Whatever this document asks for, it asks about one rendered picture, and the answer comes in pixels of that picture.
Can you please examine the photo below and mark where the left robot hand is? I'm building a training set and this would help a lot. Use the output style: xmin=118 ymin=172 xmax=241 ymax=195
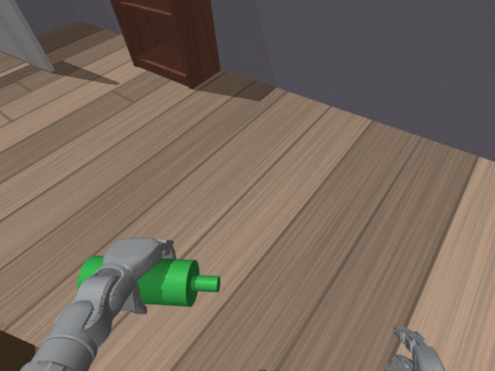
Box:
xmin=103 ymin=238 xmax=176 ymax=314

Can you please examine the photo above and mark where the right robot hand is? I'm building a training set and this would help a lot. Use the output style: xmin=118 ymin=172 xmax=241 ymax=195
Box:
xmin=386 ymin=325 xmax=445 ymax=371

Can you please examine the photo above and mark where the left robot arm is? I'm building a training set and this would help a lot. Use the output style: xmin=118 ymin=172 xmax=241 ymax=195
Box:
xmin=20 ymin=264 xmax=135 ymax=371

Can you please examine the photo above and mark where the bookshelf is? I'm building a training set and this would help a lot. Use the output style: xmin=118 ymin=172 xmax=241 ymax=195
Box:
xmin=110 ymin=0 xmax=220 ymax=89

